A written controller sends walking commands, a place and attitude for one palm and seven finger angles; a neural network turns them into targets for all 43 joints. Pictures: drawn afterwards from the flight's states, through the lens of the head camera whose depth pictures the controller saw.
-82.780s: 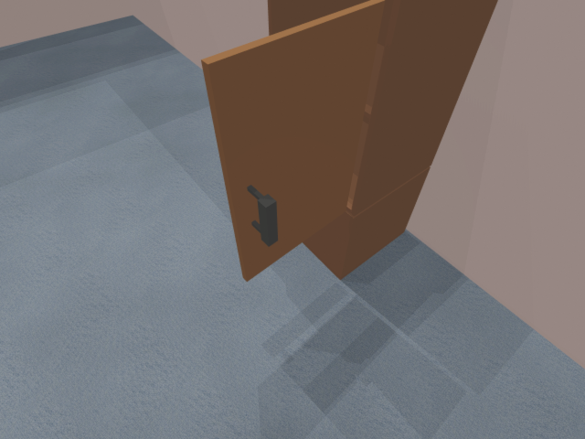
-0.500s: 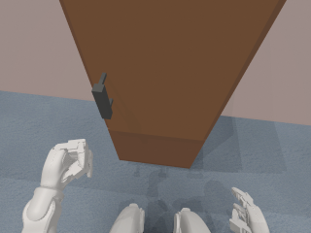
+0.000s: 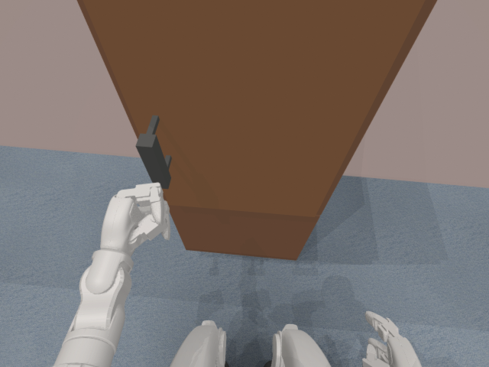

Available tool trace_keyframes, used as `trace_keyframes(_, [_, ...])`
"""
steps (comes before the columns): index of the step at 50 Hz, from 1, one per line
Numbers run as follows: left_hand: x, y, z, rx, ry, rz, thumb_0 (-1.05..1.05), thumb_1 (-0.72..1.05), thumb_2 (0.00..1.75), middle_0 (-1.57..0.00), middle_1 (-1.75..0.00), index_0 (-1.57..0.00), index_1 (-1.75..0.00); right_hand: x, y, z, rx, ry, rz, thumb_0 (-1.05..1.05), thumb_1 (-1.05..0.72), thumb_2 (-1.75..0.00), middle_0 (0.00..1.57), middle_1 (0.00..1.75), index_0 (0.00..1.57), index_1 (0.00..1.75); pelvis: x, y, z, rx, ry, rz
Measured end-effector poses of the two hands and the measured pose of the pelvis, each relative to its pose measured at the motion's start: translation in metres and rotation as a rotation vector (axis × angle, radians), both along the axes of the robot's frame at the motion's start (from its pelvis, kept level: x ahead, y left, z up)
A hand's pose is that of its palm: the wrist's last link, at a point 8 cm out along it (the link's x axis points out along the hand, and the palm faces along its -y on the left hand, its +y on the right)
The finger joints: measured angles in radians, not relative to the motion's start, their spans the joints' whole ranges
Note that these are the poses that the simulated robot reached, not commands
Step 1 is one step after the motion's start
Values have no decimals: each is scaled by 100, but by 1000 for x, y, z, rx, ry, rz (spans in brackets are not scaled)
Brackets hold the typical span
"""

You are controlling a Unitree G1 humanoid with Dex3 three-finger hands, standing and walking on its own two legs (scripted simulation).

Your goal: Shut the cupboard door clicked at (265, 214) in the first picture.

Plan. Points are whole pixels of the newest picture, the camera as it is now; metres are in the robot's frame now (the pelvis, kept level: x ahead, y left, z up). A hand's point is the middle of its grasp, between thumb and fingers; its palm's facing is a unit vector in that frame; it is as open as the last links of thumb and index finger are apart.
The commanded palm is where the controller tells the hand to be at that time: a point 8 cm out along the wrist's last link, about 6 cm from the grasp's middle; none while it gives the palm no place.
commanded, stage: bring the fist close to the handle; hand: left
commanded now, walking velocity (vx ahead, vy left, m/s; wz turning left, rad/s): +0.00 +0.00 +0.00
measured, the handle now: (158, 153) +0.47 +0.18 +0.03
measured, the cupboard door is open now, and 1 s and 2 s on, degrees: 0 0 0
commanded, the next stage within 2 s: push the door shut along its arc in 0.48 s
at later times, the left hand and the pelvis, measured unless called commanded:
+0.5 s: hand (170, 208) +0.36 +0.14 +0.03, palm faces -0.06 -1.00 -0.03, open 3.1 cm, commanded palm +0.34 +0.19 +0.03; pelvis +0.00 +0.00 +0.00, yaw +0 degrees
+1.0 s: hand (172, 190) +0.39 +0.14 +0.03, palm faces -0.17 -0.98 -0.05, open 3.1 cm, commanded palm +0.40 +0.19 +0.03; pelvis -0.01 +0.00 +0.00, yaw +0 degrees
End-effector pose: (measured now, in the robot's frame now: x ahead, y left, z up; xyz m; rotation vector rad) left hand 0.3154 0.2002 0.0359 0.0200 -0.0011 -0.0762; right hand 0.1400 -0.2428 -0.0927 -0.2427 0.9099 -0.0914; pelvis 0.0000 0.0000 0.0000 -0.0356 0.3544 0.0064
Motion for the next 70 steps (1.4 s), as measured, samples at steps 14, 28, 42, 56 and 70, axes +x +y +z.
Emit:
trace_keyframes(14, [25,-3,-2,4,1,13,1,90,90,-130,-150,-129,-150,-20,-6,-4,4,81,-41,1,-91,-90,20,30,21,30,1,0,3,7,5,-11])
trace_keyframes(28, [26,-8,-3,2,-11,8,1,90,90,-130,-150,-130,-150,-19,-9,-7,-5,97,-40,1,-91,-90,20,30,21,30,1,-1,2,8,8,-8])
trace_keyframes(42, [47,-7,-1,25,-17,-33,1,90,90,-130,-150,-130,-150,-18,-11,-9,-10,87,-38,1,-91,-90,20,30,21,30,-4,-5,-1,7,11,-1])
trace_keyframes(56, [64,-1,0,31,-24,-127,1,90,90,-142,-150,-137,-150,-62,-20,-22,-48,209,-57,1,-91,-90,20,30,21,30,-17,-4,-8,-6,22,19])
trace_keyframes(70, [62,-7,-2,-17,-28,5,1,90,90,-146,-150,-140,-150,-95,-14,-27,-80,156,-38,1,-91,-90,20,30,21,30,-55,0,-25,-19,16,29])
